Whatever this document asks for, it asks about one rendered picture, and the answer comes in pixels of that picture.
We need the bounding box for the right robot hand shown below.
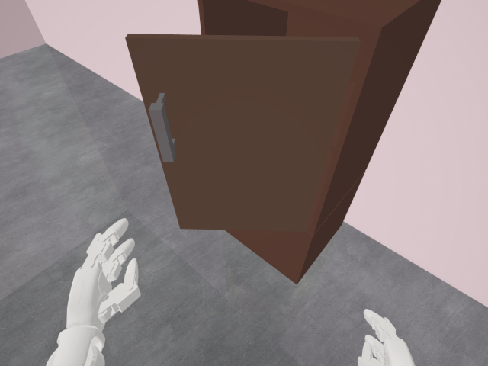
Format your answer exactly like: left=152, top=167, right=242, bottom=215
left=358, top=309, right=415, bottom=366

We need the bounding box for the left robot hand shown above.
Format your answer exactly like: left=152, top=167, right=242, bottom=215
left=66, top=218, right=141, bottom=332

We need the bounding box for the handle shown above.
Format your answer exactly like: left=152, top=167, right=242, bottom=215
left=149, top=93, right=175, bottom=162

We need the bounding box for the robot left forearm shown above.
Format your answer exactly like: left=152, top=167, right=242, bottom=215
left=46, top=325, right=105, bottom=366

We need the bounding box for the cupboard door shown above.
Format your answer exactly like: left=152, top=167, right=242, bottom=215
left=125, top=34, right=361, bottom=232

